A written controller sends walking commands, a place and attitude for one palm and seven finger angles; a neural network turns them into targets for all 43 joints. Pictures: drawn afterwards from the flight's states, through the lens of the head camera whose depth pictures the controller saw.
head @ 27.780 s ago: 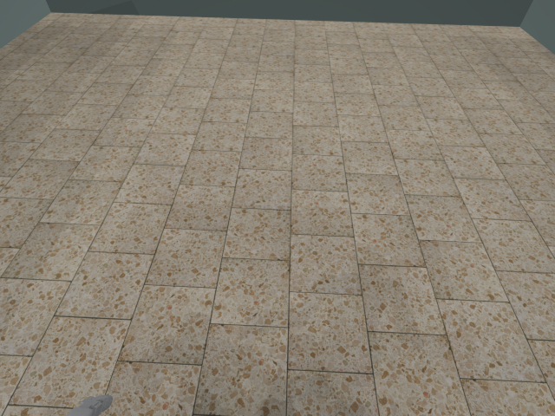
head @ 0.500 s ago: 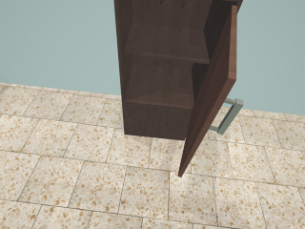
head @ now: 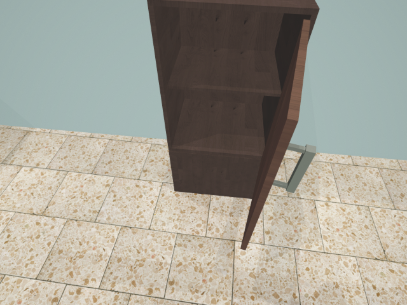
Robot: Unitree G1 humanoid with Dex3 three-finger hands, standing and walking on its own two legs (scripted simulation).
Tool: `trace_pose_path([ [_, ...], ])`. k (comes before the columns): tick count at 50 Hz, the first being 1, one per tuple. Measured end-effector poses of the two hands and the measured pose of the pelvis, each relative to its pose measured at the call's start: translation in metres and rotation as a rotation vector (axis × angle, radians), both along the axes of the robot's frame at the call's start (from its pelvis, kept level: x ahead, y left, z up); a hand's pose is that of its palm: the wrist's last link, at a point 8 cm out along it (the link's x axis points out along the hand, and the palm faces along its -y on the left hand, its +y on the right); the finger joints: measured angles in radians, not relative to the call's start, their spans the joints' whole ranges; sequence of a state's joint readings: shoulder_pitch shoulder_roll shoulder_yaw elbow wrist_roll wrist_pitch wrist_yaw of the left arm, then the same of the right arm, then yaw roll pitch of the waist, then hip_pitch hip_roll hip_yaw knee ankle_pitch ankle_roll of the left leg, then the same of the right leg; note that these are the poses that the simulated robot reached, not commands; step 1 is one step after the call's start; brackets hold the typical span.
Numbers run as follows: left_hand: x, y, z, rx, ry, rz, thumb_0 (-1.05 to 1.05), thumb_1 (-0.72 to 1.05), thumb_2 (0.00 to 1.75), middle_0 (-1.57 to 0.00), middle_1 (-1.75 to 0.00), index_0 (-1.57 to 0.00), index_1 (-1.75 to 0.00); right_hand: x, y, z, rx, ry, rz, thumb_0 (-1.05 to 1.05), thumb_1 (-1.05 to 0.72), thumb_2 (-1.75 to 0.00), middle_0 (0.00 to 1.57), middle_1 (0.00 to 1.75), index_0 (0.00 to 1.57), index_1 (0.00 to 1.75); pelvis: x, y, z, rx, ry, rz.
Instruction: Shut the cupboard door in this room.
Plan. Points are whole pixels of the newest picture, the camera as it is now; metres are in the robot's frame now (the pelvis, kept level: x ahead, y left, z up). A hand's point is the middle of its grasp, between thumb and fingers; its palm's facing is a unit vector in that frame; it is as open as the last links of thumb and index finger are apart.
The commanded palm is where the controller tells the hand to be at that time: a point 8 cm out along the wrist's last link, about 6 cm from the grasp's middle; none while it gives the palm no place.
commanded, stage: turn or walk to find it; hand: left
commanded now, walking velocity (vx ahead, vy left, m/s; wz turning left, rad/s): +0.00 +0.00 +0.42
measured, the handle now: (290, 168) +0.40 -0.16 +0.04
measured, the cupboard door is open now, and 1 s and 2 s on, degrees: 77 77 77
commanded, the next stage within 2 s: stand and wait in 0.34 s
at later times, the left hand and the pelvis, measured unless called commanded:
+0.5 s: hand out of the picture -0.03 +0.24 -0.18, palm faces +0.11 -0.96 -0.24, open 7.4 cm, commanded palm none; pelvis -0.02 +0.04 +0.00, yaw +6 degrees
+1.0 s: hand out of the picture +0.08 +0.27 -0.15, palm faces +0.06 -0.94 -0.34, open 7.4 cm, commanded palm none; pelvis +0.02 +0.01 +0.01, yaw +6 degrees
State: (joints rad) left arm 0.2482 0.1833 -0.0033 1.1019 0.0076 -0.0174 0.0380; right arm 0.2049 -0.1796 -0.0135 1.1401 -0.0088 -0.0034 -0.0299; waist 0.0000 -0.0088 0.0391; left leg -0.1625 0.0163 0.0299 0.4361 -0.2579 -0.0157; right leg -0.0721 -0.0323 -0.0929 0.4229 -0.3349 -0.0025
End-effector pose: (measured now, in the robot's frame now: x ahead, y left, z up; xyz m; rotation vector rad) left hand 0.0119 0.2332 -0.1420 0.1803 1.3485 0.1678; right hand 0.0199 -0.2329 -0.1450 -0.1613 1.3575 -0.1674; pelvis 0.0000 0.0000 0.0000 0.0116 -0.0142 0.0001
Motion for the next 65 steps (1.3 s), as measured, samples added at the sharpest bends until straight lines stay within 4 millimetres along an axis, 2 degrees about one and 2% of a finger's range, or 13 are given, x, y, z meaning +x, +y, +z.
trace_pose_path([
  [5,-0.011,-0.007,-0.004,-0.015,0.014,0.033,0.01,0.90,0.90,-0.20,-0.29,-0.20,-0.30,-0.001,-0.006,0.000,-0.015,0.017,0.022,0.01,-0.91,-0.90,0.20,0.30,0.20,0.30,-0.005,-0.002,-0.002,-0.006,-0.001,0.023],
  [9,-0.023,-0.005,-0.009,-0.018,0.018,0.073,0.01,0.90,0.90,-0.20,-0.29,-0.20,-0.30,0.000,-0.007,-0.003,-0.026,0.034,0.050,0.01,-0.91,-0.90,0.20,0.30,0.20,0.30,-0.010,0.000,-0.006,-0.018,-0.006,0.058],
  [13,-0.038,0.008,-0.017,-0.022,0.028,0.112,0.01,0.90,0.90,-0.20,-0.29,-0.20,-0.30,0.008,-0.001,-0.003,-0.044,0.046,0.084,0.01,-0.91,-0.90,0.20,0.30,0.20,0.30,-0.013,0.010,-0.011,-0.026,-0.012,0.101],
  [17,-0.051,0.026,-0.028,-0.030,0.054,0.143,0.01,0.90,0.90,-0.20,-0.29,-0.20,-0.30,0.022,0.014,-0.003,-0.063,0.007,0.123,0.01,-0.91,-0.90,0.20,0.30,0.20,0.30,-0.014,0.024,-0.018,-0.021,-0.013,0.119],
  [22,-0.053,0.046,-0.015,-0.013,0.077,0.126,0.01,0.90,0.90,-0.20,-0.29,-0.20,-0.30,0.035,0.031,0.006,-0.049,-0.045,0.137,0.01,-0.91,-0.90,0.20,0.30,0.20,0.30,-0.015,0.036,-0.007,-0.017,-0.011,0.096],
  [27,-0.042,0.065,0.000,0.033,0.039,0.105,0.01,0.90,0.90,-0.20,-0.29,-0.20,-0.30,0.048,0.031,0.010,-0.044,-0.077,0.148,0.01,-0.90,-0.90,0.20,0.30,0.20,0.30,-0.015,0.038,-0.001,-0.019,-0.008,0.097],
  [35,-0.017,0.079,0.015,0.094,-0.017,0.075,0.01,0.90,0.90,-0.20,-0.29,-0.20,-0.30,0.072,0.004,0.016,-0.062,-0.122,0.140,0.01,-0.90,-0.90,0.20,0.30,0.20,0.30,-0.003,0.030,0.002,-0.008,-0.017,0.099],
  [46,0.036,0.080,0.026,0.124,-0.083,0.025,0.01,0.90,0.90,-0.20,-0.29,-0.20,-0.30,0.097,-0.038,0.031,-0.132,-0.122,0.165,0.01,-0.90,-0.90,0.20,0.30,0.20,0.30,0.016,0.016,0.007,-0.006,0.006,0.106],
  [53,0.067,0.072,0.028,0.128,-0.122,0.007,0.01,0.90,0.90,-0.20,-0.29,-0.20,-0.30,0.110,-0.049,0.033,-0.150,-0.138,0.157,0.01,-0.90,-0.90,0.20,0.30,0.20,0.30,0.026,0.008,0.006,-0.005,0.009,0.087],
  [58,0.075,0.052,0.021,0.103,-0.098,-0.017,0.01,0.90,0.90,-0.20,-0.29,-0.20,-0.30,0.104,-0.041,0.022,-0.113,-0.139,0.114,0.01,-0.90,-0.90,0.20,0.30,0.20,0.30,0.028,0.002,0.002,-0.001,0.013,0.045],
  [65,0.072,0.017,0.011,0.040,-0.073,-0.042,0.01,0.90,0.90,-0.20,-0.29,-0.20,-0.30,0.068,-0.023,0.004,-0.027,-0.051,0.070,0.01,-0.90,-0.90,0.20,0.30,0.20,0.30,0.031,-0.005,0.000,-0.004,0.011,0.043],
])
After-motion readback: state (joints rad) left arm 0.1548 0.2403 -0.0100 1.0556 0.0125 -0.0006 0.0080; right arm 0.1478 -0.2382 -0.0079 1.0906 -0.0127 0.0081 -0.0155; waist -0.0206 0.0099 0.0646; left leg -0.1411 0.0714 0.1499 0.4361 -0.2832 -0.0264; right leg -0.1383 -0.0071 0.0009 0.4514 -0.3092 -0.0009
